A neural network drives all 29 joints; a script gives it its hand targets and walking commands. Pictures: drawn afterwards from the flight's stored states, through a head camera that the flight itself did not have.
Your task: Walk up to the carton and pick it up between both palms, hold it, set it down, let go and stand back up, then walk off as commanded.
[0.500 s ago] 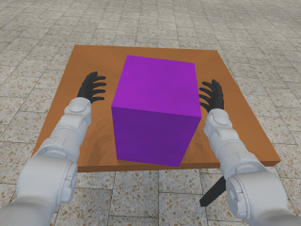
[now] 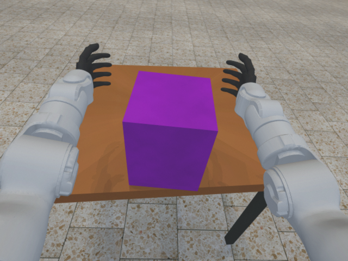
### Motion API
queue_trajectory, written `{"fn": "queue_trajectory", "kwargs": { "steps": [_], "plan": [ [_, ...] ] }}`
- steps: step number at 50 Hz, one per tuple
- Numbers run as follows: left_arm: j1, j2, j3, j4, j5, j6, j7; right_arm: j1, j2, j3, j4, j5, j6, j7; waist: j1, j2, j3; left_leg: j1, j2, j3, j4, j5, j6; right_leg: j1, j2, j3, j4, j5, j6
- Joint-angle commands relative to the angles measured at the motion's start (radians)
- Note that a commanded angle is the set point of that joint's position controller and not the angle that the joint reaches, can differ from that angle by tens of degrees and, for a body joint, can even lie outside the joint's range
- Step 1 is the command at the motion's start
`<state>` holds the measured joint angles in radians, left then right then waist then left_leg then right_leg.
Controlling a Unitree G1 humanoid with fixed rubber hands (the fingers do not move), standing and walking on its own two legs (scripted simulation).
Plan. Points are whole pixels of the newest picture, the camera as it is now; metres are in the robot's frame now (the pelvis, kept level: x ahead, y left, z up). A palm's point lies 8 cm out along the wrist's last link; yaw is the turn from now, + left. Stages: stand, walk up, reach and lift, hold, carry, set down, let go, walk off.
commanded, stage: set down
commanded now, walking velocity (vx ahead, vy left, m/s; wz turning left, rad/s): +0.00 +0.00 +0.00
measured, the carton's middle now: (168, 132) +0.47 -0.04 +0.05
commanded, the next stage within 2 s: none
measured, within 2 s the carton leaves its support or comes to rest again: neither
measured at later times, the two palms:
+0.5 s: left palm (74, 102) +0.44 +0.17 +0.18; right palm (254, 119) +0.37 -0.21 +0.18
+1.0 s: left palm (64, 143) +0.37 +0.19 +0.13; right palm (250, 150) +0.32 -0.20 +0.14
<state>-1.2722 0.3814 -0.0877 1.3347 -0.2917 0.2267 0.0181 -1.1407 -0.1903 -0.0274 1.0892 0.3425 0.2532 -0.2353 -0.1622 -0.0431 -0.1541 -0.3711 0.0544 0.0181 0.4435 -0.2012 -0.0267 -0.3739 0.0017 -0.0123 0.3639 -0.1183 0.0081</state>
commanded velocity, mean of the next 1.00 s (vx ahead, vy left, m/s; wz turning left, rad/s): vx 0.00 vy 0.00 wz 0.00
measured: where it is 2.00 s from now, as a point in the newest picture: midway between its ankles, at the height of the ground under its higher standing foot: outside the picture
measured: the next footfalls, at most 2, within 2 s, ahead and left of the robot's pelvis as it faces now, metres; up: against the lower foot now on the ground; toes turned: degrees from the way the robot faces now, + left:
none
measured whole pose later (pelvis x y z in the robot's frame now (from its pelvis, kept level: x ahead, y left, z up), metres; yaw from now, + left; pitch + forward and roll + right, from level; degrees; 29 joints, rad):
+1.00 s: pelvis +0.01 +0.00 +0.01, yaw +0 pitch -6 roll -1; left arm -0.47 0.30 0.11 0.31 -0.11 0.55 -0.08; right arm -0.33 -0.14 -0.03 0.22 0.30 0.35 -0.27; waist -0.08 -0.06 0.03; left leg -0.06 0.05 0.03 0.37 -0.21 -0.02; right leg -0.07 0.00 0.00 0.29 -0.13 0.01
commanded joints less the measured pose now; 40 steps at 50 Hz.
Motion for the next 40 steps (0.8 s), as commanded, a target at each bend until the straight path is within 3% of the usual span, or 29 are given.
{"fn": "queue_trajectory", "kwargs": {
  "steps": [1,2,3,5,7,9,10,14,15,16,17,19,21,22,23,24,25,26,28,29,30,31,33,34,35,36,37,39,40],
  "plan": [
    [-0.337,0.108,0.038,-0.267,0.041,0.025,-0.023,-0.309,-0.153,-0.02,-0.204,0.025,-0.019,-0.013,0.013,0.149,-0.433,0.283,-0.076,0.024,-0.03,0.241,-0.038,0.272,0.052,-0.044,-0.021,0.34,-0.007],
    [-0.329,0.096,0.041,-0.191,0.046,0.033,-0.026,-0.301,-0.123,-0.015,-0.17,0.025,-0.023,-0.018,0.004,0.151,-0.364,0.248,-0.07,0.018,-0.024,0.238,-0.036,0.267,0.062,-0.047,-0.013,0.318,-0.012],
    [-0.401,0.136,0.042,-0.279,0.047,0.032,-0.025,-0.333,-0.145,-0.049,-0.174,0.021,-0.02,-0.014,-0.007,0.178,-0.424,0.289,-0.073,0.017,-0.019,0.255,-0.043,0.236,0.063,-0.06,-0.008,0.323,-0.005],
    [-0.279,0.119,0.064,-0.379,0.056,0.061,-0.032,-0.225,-0.145,-0.02,-0.251,0.048,-0.024,-0.026,0.007,0.153,-0.393,0.34,-0.08,0.02,-0.012,0.353,-0.043,0.294,0.065,-0.044,-0.016,0.415,0.002],
    [-0.201,0.122,0.086,-0.469,0.078,0.089,-0.033,-0.18,-0.176,-0.018,-0.338,0.05,-0.023,-0.026,-0.016,0.131,-0.419,0.358,-0.087,0.026,-0.02,0.393,-0.049,0.38,0.073,-0.057,-0.015,0.5,0.005],
    [-0.242,0.134,0.107,-0.455,0.089,0.127,-0.043,-0.226,-0.18,-0.012,-0.379,0.057,0.0,-0.034,-0.009,0.079,-0.321,0.328,-0.086,0.025,-0.046,0.293,-0.027,0.375,0.076,-0.049,-0.025,0.416,0.012],
    [-0.212,0.13,0.101,-0.487,0.085,0.138,-0.051,-0.174,-0.186,-0.002,-0.389,0.053,0.011,-0.031,-0.023,0.113,-0.258,0.329,-0.087,0.023,-0.053,0.302,-0.02,0.351,0.065,-0.048,-0.026,0.424,0.011],
    [-0.251,0.172,0.135,-0.593,0.061,0.129,-0.034,-0.225,-0.166,-0.025,-0.557,0.053,0.012,-0.022,0.017,0.077,-0.377,0.293,-0.095,0.03,-0.057,0.237,-0.005,0.375,0.064,-0.034,-0.014,0.369,0.015],
    [-0.04,0.095,0.147,-0.642,0.087,0.157,-0.045,-0.006,-0.167,-0.008,-0.567,0.042,0.006,-0.023,-0.003,0.061,-0.337,0.373,-0.086,0.023,-0.067,0.316,-0.011,0.433,0.077,-0.032,-0.035,0.444,0.013],
    [-0.186,0.143,0.141,-0.69,0.071,0.154,-0.041,-0.15,-0.169,-0.037,-0.582,0.055,0.015,-0.022,0.01,0.09,-0.418,0.352,-0.089,0.031,-0.051,0.288,-0.016,0.382,0.074,-0.031,-0.018,0.392,0.016],
    [-0.021,0.1,0.147,-0.692,0.084,0.171,-0.041,0.016,-0.155,0.015,-0.618,0.068,0.018,-0.013,0.031,0.064,-0.361,0.352,-0.089,0.024,-0.061,0.329,-0.012,0.445,0.069,-0.021,-0.031,0.461,0.009],
    [-0.083,0.157,0.194,-0.757,0.107,0.189,-0.036,-0.032,-0.188,-0.005,-0.609,0.069,0.04,-0.009,0.057,0.109,-0.334,0.355,-0.083,0.039,-0.082,0.266,-0.007,0.399,0.069,-0.034,-0.023,0.37,0.015],
    [-0.039,0.135,0.181,-0.627,0.118,0.209,-0.051,0.027,-0.162,0.03,-0.506,0.054,0.071,-0.001,0.048,0.099,-0.172,0.302,-0.075,0.031,-0.103,0.149,0.006,0.358,0.059,-0.022,-0.058,0.225,-0.001],
    [-0.126,0.154,0.184,-0.636,0.103,0.196,-0.054,-0.09,-0.152,0.025,-0.636,0.051,0.061,0.001,0.076,0.04,-0.213,0.223,-0.079,0.036,-0.107,0.101,0.026,0.388,0.057,-0.011,-0.043,0.183,0.003],
    [-0.001,0.114,0.161,-0.669,0.109,0.201,-0.063,0.032,-0.124,0.019,-0.651,0.05,0.065,-0.008,0.042,0.024,-0.2,0.266,-0.081,0.035,-0.121,0.081,0.027,0.423,0.055,-0.023,-0.071,0.151,0.006],
    [-0.144,0.199,0.204,-0.713,0.093,0.185,-0.054,-0.079,-0.137,-0.033,-0.712,0.035,0.061,-0.008,0.085,0.053,-0.272,0.22,-0.09,0.049,-0.113,0.035,0.032,0.39,0.052,-0.011,-0.046,0.125,0.012],
    [-0.003,0.124,0.189,-0.724,0.099,0.179,-0.042,0.077,-0.1,-0.028,-0.666,0.04,0.058,-0.003,0.057,0.048,-0.239,0.262,-0.083,0.035,-0.114,0.052,0.026,0.382,0.051,-0.018,-0.051,0.136,0.001],
    [0.001,0.111,0.19,-0.76,0.105,0.174,-0.044,0.077,-0.112,-0.026,-0.668,0.032,0.048,-0.004,0.066,0.092,-0.225,0.265,-0.081,0.043,-0.117,0.056,0.026,0.369,0.051,-0.011,-0.062,0.14,-0.003],
    [0.035,0.112,0.204,-0.774,0.119,0.165,-0.042,0.104,-0.078,-0.005,-0.724,0.016,0.049,0.003,0.088,0.08,-0.271,0.262,-0.072,0.044,-0.116,0.056,0.026,0.376,0.053,-0.019,-0.053,0.118,-0.005],
    [-0.042,0.101,0.168,-0.743,0.101,0.172,-0.04,0.031,-0.108,-0.049,-0.717,-0.008,0.059,0.003,0.056,0.069,-0.239,0.232,-0.062,0.037,-0.118,-0.001,0.022,0.315,0.058,-0.024,-0.052,0.048,-0.012],
    [0.186,0.071,0.187,-0.759,0.117,0.178,-0.047,0.269,-0.085,-0.007,-0.71,-0.004,0.051,0.003,0.064,0.06,-0.207,0.306,-0.061,0.031,-0.122,0.048,0.02,0.378,0.054,-0.026,-0.062,0.105,-0.016],
    [0.004,0.108,0.19,-0.728,0.102,0.182,-0.056,0.072,-0.103,-0.049,-0.71,-0.035,0.059,-0.01,0.065,0.075,-0.228,0.245,-0.066,0.051,-0.118,-0.015,0.025,0.318,0.049,-0.017,-0.058,0.051,-0.011],
    [-0.069,0.122,0.201,-0.762,0.105,0.168,-0.045,0.058,-0.096,-0.078,-0.727,-0.061,0.057,-0.001,0.064,0.076,-0.213,0.195,-0.066,0.047,-0.134,-0.077,0.027,0.329,0.045,-0.025,-0.059,-0.025,-0.015],
    [0.124,0.062,0.181,-0.797,0.121,0.178,-0.047,0.215,-0.097,-0.06,-0.696,-0.038,0.059,-0.001,0.042,0.092,-0.145,0.235,-0.062,0.032,-0.134,-0.026,0.024,0.335,0.051,-0.021,-0.066,0.027,-0.021],
    [0.134,0.057,0.192,-0.877,0.128,0.191,-0.06,0.24,-0.09,-0.081,-0.779,-0.062,0.046,-0.019,0.049,0.106,-0.217,0.275,-0.063,0.046,-0.126,0.041,0.008,0.378,0.057,-0.019,-0.064,0.126,-0.016],
    [0.012,0.092,0.196,-0.825,0.117,0.199,-0.055,0.084,-0.117,-0.125,-0.779,-0.088,0.046,-0.029,0.029,0.068,-0.214,0.22,-0.064,0.046,-0.116,0.029,0.01,0.342,0.061,-0.032,-0.051,0.114,-0.006],
    [0.224,0.06,0.218,-0.898,0.154,0.201,-0.062,0.301,-0.06,-0.064,-0.81,-0.052,0.041,-0.019,0.04,0.069,-0.229,0.279,-0.071,0.045,-0.107,0.1,0.006,0.416,0.064,-0.032,-0.063,0.187,-0.007],
    [0.184,0.059,0.238,-0.977,0.16,0.24,-0.076,0.263,-0.112,-0.086,-0.845,-0.074,0.046,-0.038,0.044,0.073,-0.251,0.318,-0.066,0.048,-0.104,0.189,-0.004,0.433,0.069,-0.03,-0.05,0.259,0.006],
    [0.351,0.004,0.21,-0.974,0.179,0.244,-0.084,0.405,-0.059,-0.041,-0.847,-0.046,0.042,-0.029,0.041,0.089,-0.18,0.325,-0.062,0.045,-0.105,0.213,-0.011,0.445,0.073,-0.033,-0.059,0.267,-0.003]
  ]
}}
